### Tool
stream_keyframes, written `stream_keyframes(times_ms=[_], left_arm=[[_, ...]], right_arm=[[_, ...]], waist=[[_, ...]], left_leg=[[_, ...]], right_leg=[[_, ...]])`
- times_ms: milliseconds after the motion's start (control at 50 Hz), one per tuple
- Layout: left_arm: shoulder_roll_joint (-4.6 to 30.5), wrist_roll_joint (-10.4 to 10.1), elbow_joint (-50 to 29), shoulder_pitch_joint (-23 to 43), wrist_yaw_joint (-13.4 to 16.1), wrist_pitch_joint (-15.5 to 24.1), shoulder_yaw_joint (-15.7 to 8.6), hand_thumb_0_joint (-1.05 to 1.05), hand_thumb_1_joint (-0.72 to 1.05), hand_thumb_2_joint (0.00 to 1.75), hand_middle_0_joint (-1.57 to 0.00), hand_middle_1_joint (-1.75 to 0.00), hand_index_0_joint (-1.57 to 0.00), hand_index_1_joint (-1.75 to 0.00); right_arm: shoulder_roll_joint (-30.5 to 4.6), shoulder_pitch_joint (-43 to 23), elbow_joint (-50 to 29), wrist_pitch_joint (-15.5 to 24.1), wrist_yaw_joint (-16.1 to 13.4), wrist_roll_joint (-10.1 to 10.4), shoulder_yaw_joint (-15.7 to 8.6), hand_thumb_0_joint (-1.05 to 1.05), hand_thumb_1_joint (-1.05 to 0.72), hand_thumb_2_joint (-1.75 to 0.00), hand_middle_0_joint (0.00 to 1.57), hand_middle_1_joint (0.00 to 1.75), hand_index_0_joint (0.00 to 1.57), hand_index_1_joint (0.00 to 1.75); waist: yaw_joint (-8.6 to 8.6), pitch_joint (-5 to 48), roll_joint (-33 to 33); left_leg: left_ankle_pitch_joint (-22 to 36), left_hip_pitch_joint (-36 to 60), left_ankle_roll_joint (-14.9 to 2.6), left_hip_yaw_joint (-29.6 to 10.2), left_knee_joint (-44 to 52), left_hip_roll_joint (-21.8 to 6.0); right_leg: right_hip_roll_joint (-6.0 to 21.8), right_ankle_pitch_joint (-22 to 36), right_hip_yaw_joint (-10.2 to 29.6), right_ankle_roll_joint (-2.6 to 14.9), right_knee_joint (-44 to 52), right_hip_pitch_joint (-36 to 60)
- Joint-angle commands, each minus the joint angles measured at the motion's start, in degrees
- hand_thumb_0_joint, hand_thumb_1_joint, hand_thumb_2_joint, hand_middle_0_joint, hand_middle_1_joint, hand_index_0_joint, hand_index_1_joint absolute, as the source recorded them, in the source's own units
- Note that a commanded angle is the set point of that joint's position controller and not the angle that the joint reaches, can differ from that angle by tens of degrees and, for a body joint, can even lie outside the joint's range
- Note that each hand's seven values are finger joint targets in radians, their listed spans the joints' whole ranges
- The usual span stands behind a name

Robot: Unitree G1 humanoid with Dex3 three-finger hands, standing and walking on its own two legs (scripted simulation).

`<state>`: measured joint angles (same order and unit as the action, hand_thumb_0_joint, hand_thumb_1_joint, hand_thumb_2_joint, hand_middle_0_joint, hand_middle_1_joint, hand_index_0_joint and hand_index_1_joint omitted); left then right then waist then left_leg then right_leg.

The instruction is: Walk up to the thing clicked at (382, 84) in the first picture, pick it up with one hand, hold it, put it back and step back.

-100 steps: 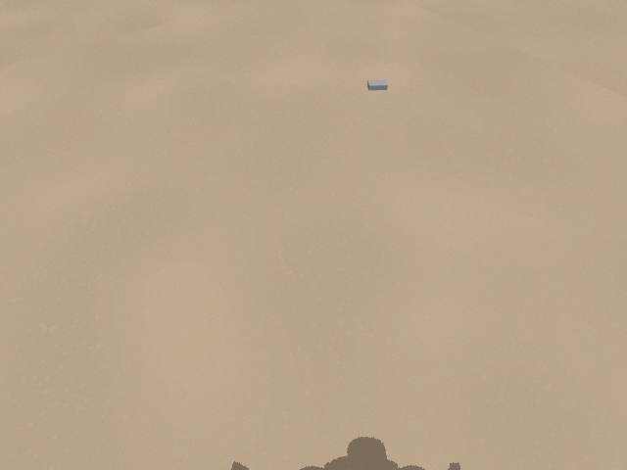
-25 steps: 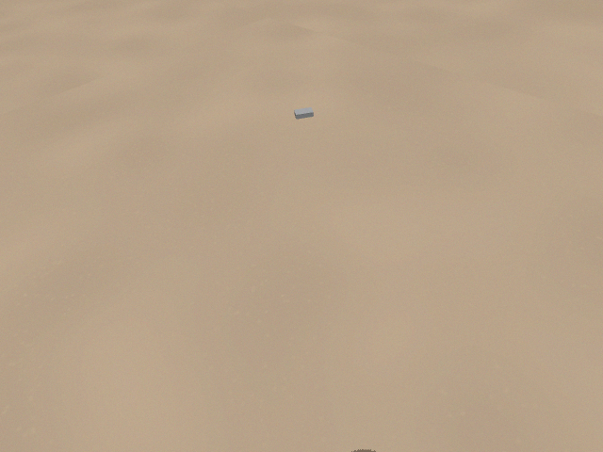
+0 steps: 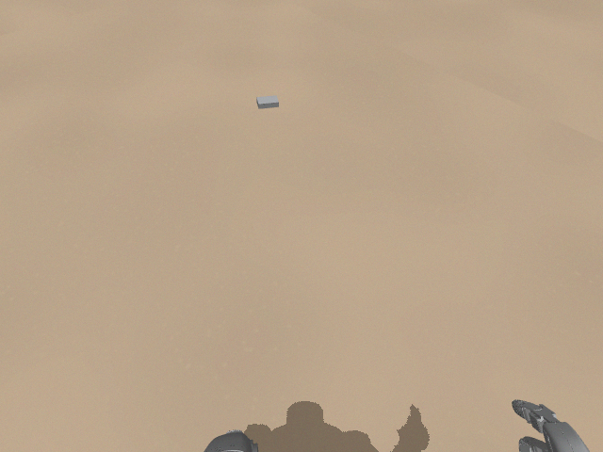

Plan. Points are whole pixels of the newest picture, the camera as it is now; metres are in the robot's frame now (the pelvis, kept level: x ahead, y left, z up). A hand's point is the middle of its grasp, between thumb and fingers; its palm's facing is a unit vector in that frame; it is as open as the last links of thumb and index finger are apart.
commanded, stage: walk up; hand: left
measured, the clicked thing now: (267, 102) +1.90 +0.19 -0.74
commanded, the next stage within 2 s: none
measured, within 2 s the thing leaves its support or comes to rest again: neither
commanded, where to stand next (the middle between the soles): +1.56 -0.03 m, yaw -2 degrees
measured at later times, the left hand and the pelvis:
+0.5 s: hand (200, 246) +0.46 +0.21 -0.09, palm faces -0.03 -0.92 -0.39, open 7.4 cm; pelvis +0.33 -0.06 +0.01, yaw -2 degrees
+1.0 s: hand (194, 180) +0.67 +0.26 -0.14, palm faces -0.06 -0.94 -0.35, open 7.4 cm; pelvis +0.61 -0.01 +0.02, yaw -1 degrees
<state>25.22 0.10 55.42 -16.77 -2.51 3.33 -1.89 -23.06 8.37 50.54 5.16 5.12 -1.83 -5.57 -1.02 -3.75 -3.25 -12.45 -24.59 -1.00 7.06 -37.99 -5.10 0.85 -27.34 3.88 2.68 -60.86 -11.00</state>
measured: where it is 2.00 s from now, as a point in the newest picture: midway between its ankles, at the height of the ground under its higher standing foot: (309, 218)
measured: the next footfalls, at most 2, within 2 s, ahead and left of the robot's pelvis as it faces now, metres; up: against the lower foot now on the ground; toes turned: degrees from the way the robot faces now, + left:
right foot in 0.36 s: +0.42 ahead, -0.16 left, +0.00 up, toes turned -7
left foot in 0.82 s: +0.70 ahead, +0.10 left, +0.00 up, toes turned +5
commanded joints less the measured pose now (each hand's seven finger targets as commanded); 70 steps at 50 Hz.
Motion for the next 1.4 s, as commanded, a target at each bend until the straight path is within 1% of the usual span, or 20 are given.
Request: stream_keyframes(times_ms=[0,120,280,320,340,360,380,500,620,780,820,840,860,940,1020,1180,1260,1300,1320,1380], left_arm=[[13.1,-1.3,-5.8,3.9,0.0,3.4,-3.0,0.00,0.90,0.90,-0.20,-0.30,-0.20,-0.30],[10.1,-0.6,-7.4,5.8,-2.8,1.3,-3.1,0.00,0.90,0.90,-0.20,-0.30,-0.20,-0.30],[9.6,0.1,-7.0,11.3,-3.5,1.3,-4.0,0.00,0.90,0.90,-0.20,-0.30,-0.20,-0.30],[12.3,0.3,-4.2,1.6,-2.5,1.5,-5.6,0.00,0.90,0.90,-0.20,-0.30,-0.20,-0.30],[15.6,0.6,-2.5,-5.7,-1.6,1.8,-7.2,0.00,0.90,0.90,-0.20,-0.30,-0.20,-0.30],[20.2,1.0,-3.0,-9.5,-0.8,2.2,-8.4,0.00,0.90,0.90,-0.20,-0.30,-0.20,-0.30],[21.8,-0.5,-4.0,-7.4,-0.4,2.3,-8.4,0.00,0.90,0.90,-0.20,-0.30,-0.20,-0.30],[13.0,-1.0,-6.7,4.4,0.7,3.7,-5.2,0.00,0.90,0.90,-0.20,-0.30,-0.20,-0.30],[14.7,0.2,-9.0,4.6,0.4,5.2,-5.9,0.00,0.90,0.90,-0.20,-0.30,-0.20,-0.30],[15.4,0.2,-7.4,1.3,0.6,3.5,-5.8,0.00,0.90,0.90,-0.20,-0.30,-0.20,-0.30],[10.0,-0.1,-7.8,-2.4,1.1,2.9,-3.6,0.00,0.90,0.90,-0.20,-0.30,-0.20,-0.30],[5.5,-0.8,-8.8,-4.7,0.9,2.8,-2.2,0.00,0.90,0.90,-0.20,-0.30,-0.20,-0.30],[12.3,-0.8,-8.0,-3.9,1.8,2.2,-3.5,0.00,0.90,0.90,-0.20,-0.30,-0.20,-0.30],[11.6,-1.3,-6.1,-1.0,0.8,2.6,-3.0,0.00,0.90,0.90,-0.20,-0.30,-0.20,-0.30],[9.6,-0.8,-6.4,-1.2,-0.4,1.4,-2.8,0.00,0.90,0.90,-0.20,-0.30,-0.20,-0.30],[8.8,0.0,-7.0,6.1,-2.0,1.4,-4.3,0.00,0.90,0.90,-0.20,-0.30,-0.20,-0.30],[13.0,0.6,-3.6,-4.3,-0.7,2.4,-6.6,0.00,0.90,0.90,-0.20,-0.30,-0.20,-0.30],[19.6,0.4,-4.8,-8.9,0.6,3.2,-7.7,0.00,0.90,0.90,-0.20,-0.30,-0.20,-0.30],[19.8,-0.6,-5.4,-5.5,0.8,3.0,-7.6,0.00,0.90,0.90,-0.20,-0.30,-0.20,-0.30],[14.4,-0.5,-6.8,0.0,1.4,3.3,-5.7,0.00,0.90,0.90,-0.20,-0.30,-0.20,-0.30]], right_arm=[[-16.6,6.2,-2.5,1.2,-2.7,1.4,-3.9,0.00,-0.90,-0.90,0.20,0.30,0.20,0.30],[-15.8,3.9,-3.9,2.6,-2.2,1.8,-2.4,0.00,-0.90,-0.90,0.20,0.30,0.20,0.30],[-17.2,6.8,-2.0,1.6,-2.1,1.6,-2.6,0.00,-0.90,-0.90,0.20,0.30,0.20,0.30],[-15.8,7.7,-2.3,1.2,-2.4,1.3,-1.9,0.00,-0.90,-0.90,0.20,0.30,0.20,0.30],[-12.4,11.7,-2.3,1.0,-2.3,1.2,-0.8,0.00,-0.90,-0.90,0.20,0.30,0.20,0.30],[-8.4,14.5,-3.5,0.9,-2.4,1.6,0.7,0.00,-0.90,-0.90,0.20,0.30,0.20,0.30],[-13.8,14.0,-2.8,0.6,-3.0,2.2,-0.4,0.00,-0.90,-0.90,0.20,0.30,0.20,0.30],[-11.9,10.8,-0.5,-0.7,-2.2,2.4,-0.2,0.00,-0.90,-0.90,0.20,0.30,0.20,0.30],[-11.5,1.8,-3.7,-1.6,0.1,1.0,-1.0,0.00,-0.90,-0.90,0.20,0.30,0.20,0.30],[-11.6,2.3,-2.6,-0.4,0.5,0.6,-2.2,0.00,-0.90,-0.90,0.20,0.30,0.20,0.30],[-17.1,17.0,1.2,0.1,-1.0,-1.1,-4.5,0.00,-0.90,-0.90,0.20,0.30,0.20,0.30],[-21.2,17.9,-0.4,0.4,-1.8,-1.3,-5.5,0.00,-0.90,-0.90,0.20,0.30,0.20,0.30],[-22.3,16.1,-1.4,0.5,-1.9,1.1,-5.6,0.00,-0.90,-0.90,0.20,0.30,0.20,0.30],[-15.2,9.1,-2.8,0.9,-3.1,2.6,-2.3,0.00,-0.90,-0.90,0.20,0.30,0.20,0.30],[-14.3,6.8,-4.1,1.6,-3.1,2.2,-1.7,0.00,-0.90,-0.90,0.20,0.30,0.20,0.30],[-15.6,5.6,-4.7,1.3,-2.4,1.9,-1.9,0.00,-0.90,-0.90,0.20,0.30,0.20,0.30],[-11.9,7.9,-5.4,0.7,-2.6,1.7,-0.6,0.00,-0.90,-0.90,0.20,0.30,0.20,0.30],[-10.5,12.2,-5.1,0.0,-2.9,1.9,0.4,0.00,-0.90,-0.90,0.20,0.30,0.20,0.30],[-14.5,10.8,-4.1,-0.4,-3.6,1.5,-0.5,0.00,-0.90,-0.90,0.20,0.30,0.20,0.30],[-12.9,8.4,-2.2,-0.5,-3.1,2.8,-0.3,0.00,-0.90,-0.90,0.20,0.30,0.20,0.30]], waist=[[4.54,5.7,7.7],[1.07,-1.2,10.5],[1.06,2.9,7.3],[-4.54,9.3,1.3],[-7.00,14.9,-7.0],[-6.75,15.8,-17.8],[-6.68,15.1,-13.4],[1.33,2.0,-4.6],[0.55,-1.6,-2.0],[1.95,4.2,2.3],[8.24,12.5,14.2],[7.03,14.2,25.5],[7.29,16.2,17.4],[3.15,6.2,7.6],[0.90,3.5,10.1],[1.18,0.7,11.2],[-4.90,7.8,-2.1],[-5.46,9.0,-11.0],[-5.11,8.3,-8.4],[-1.64,3.1,-4.1]], left_leg=[[-3.8,24.6,-9.86,-20.9,23.2,-13.6],[1.2,15.3,-11.44,-7.8,28.7,-12.5],[9.2,17.2,-7.87,-1.0,19.2,-9.6],[18.6,13.8,-5.55,1.5,0.8,-5.8],[10.4,5.1,-4.18,2.1,-15.3,-1.4],[-15.4,-7.7,-1.82,0.4,-27.8,4.6],[-17.1,-14.1,-0.60,-4.7,-33.6,4.6],[-1.7,-3.3,-1.55,-11.6,-25.4,-1.2],[4.6,-8.5,2.34,-9.1,-7.8,-2.1],[6.8,11.8,-1.78,-1.6,8.2,2.2],[-6.1,33.0,-7.19,-10.8,10.0,-1.8],[-10.3,42.0,-11.34,-36.9,14.6,-16.2],[-12.5,42.4,-16.58,-47.5,20.0,-20.2],[18.6,24.1,-10.09,-19.5,19.5,-11.8],[20.0,19.0,-11.70,-11.2,21.2,-10.4],[6.2,11.0,-9.43,-6.7,20.3,-7.6],[7.6,2.9,-5.65,-2.2,-4.9,-2.4],[-17.6,-13.4,-1.59,-4.3,-28.8,7.2],[-16.7,-14.3,-1.62,-8.0,-32.9,3.8],[-7.7,-9.7,-1.88,-13.0,-29.7,1.1]], right_leg=[[3.9,9.6,4.3,0.57,-7.3,-26.7],[6.8,14.9,-1.8,-3.57,12.0,-23.4],[2.7,25.3,-9.5,-0.33,27.9,-7.6],[0.2,19.7,-10.6,1.52,29.7,9.2],[2.6,10.8,-4.3,1.99,31.3,21.9],[17.5,3.9,20.3,5.68,37.6,28.5],[23.9,5.8,35.9,10.56,44.3,30.1],[11.8,24.5,3.7,5.85,45.9,-0.8],[13.8,9.7,0.1,9.54,52.8,-1.6],[12.6,31.7,-6.4,5.95,35.3,3.0],[6.0,28.0,-10.3,2.39,6.5,-10.6],[-2.6,-3.7,-8.5,-0.42,-6.4,-26.6],[-1.1,-3.9,-2.7,0.93,-10.5,-29.6],[4.0,8.3,1.9,0.16,-5.1,-22.2],[5.9,11.1,-1.5,-2.38,5.1,-19.9],[3.8,23.7,-7.5,-1.49,25.2,-7.3],[2.4,14.1,-6.4,1.29,31.1,15.6],[24.6,1.5,31.3,8.28,46.4,22.2],[26.4,1.2,34.9,11.90,46.9,19.7],[17.2,19.6,13.2,7.93,45.5,7.8]])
